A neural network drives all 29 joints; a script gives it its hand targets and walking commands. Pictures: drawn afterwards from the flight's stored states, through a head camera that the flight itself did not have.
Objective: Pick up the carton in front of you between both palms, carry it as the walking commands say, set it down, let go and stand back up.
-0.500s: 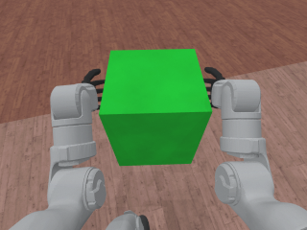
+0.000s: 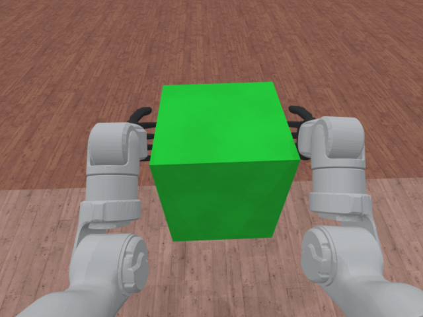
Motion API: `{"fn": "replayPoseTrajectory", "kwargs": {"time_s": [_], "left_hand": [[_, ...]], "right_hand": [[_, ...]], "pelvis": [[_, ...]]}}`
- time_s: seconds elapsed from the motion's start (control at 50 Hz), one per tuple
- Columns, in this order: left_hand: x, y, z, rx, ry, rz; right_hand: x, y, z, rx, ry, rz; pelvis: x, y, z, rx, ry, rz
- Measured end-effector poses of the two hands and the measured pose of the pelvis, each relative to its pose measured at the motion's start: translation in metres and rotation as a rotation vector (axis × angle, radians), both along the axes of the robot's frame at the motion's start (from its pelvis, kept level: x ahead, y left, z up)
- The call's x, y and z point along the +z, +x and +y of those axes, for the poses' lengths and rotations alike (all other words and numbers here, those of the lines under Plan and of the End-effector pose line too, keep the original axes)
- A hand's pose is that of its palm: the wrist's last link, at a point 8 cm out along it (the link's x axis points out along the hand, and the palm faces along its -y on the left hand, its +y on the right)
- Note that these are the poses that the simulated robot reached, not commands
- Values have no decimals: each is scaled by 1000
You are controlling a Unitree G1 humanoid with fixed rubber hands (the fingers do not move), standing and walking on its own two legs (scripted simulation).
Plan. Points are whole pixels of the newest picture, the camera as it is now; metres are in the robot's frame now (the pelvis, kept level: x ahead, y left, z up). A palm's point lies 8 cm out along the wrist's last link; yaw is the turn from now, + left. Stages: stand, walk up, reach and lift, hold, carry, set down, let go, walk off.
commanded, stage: carry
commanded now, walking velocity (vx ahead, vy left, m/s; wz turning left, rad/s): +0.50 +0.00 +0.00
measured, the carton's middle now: (220, 165) +0.38 +0.01 +0.08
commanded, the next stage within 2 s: none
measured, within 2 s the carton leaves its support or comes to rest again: neither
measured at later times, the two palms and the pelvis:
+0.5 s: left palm (166, 41) +0.67 +0.15 +0.20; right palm (290, 54) +0.63 -0.15 +0.19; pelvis +0.28 +0.03 +0.04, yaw -1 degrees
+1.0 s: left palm out of the picture +0.95 +0.18 +0.25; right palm out of the picture +0.98 -0.12 +0.25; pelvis +0.59 +0.00 +0.08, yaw +0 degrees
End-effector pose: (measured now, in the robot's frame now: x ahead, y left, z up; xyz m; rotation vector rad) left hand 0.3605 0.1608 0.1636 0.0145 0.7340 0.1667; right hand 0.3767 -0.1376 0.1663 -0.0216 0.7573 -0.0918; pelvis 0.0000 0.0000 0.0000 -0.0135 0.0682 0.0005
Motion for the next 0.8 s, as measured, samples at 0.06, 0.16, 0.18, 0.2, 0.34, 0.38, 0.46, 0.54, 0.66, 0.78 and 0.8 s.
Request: {"fn": "replayPoseTrajectory", "kwargs": {"time_s": [0.06,0.16,0.18,0.2,0.34,0.38,0.46,0.54,0.66,0.78,0.8], "left_hand": [[1,23,5,22,5,23],[21,80,12,43,-6,-29],[26,93,13,43,-10,-42],[29,108,15,41,-14,-52],[30,214,16,-38,-38,-37],[28,239,9,-65,-40,2],[31,286,-5,-103,-45,30],[46,336,-15,-108,-57,-21],[65,416,-22,-65,-36,-87],[52,463,-6,16,4,10],[51,470,-3,27,3,23]], "right_hand": [[2,33,5,23,6,23],[18,90,12,25,23,-28],[23,103,13,21,24,-40],[26,115,14,15,24,-50],[26,190,15,-53,-20,-38],[20,203,8,-76,-27,2],[21,235,-4,-115,-35,29],[39,284,-14,-136,-26,-22],[56,381,-23,-100,1,-87],[50,464,-7,-6,6,9],[50,476,-3,6,6,23]], "pelvis": [[10,28,-3,1,12,2],[20,78,1,4,18,10],[20,91,3,4,18,13],[21,104,5,4,19,15],[18,197,29,-14,41,-1],[26,218,32,-13,28,1],[40,257,33,-15,9,5],[47,302,28,-14,4,11],[38,389,9,-4,-12,4],[56,457,-8,0,5,-2],[60,467,-9,0,11,-1]]}}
